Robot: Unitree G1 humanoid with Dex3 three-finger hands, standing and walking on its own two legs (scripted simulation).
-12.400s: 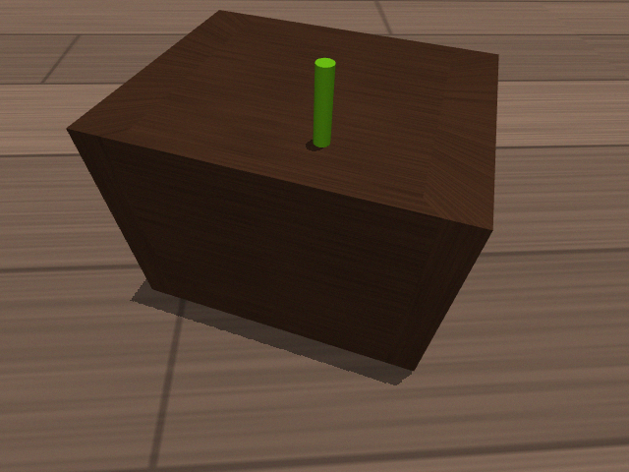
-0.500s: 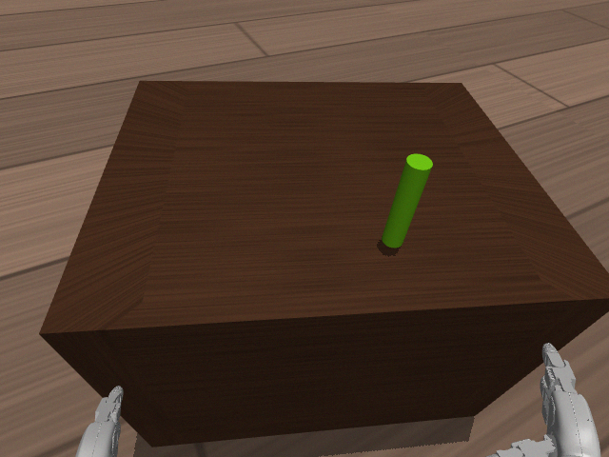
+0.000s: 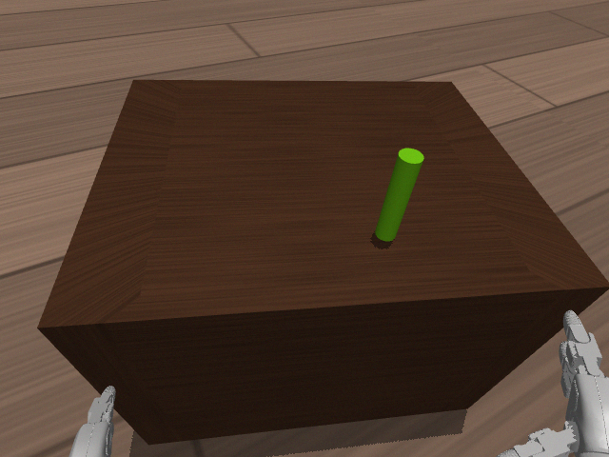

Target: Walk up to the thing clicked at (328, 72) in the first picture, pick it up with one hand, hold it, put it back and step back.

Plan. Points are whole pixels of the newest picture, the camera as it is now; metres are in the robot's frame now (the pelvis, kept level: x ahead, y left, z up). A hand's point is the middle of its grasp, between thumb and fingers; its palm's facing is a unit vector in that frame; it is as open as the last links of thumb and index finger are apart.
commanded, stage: rise first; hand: right
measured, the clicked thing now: (396, 198) +0.54 -0.18 +0.02
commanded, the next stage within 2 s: go down in 0.38 s
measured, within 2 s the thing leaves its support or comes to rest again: neither
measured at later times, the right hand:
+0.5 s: hand (544, 392) +0.18 -0.26 +0.07, palm faces +0.32 +0.86 -0.39, open 17.5 cm
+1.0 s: hand (548, 317) +0.26 -0.29 +0.09, palm faces +0.26 +0.95 -0.18, open 17.6 cm
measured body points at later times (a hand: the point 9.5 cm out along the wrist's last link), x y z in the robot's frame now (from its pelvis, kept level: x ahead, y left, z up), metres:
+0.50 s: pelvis +0.00 +0.00 +0.00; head +0.00 +0.02 +0.45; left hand +0.15 +0.26 -0.09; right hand +0.16 -0.30 +0.09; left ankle +0.01 +0.14 -0.74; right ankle -0.01 -0.13 -0.74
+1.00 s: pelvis -0.01 +0.00 +0.00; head -0.01 +0.01 +0.45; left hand +0.16 +0.26 -0.09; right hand +0.24 -0.34 +0.10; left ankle +0.01 +0.14 -0.74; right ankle -0.01 -0.13 -0.74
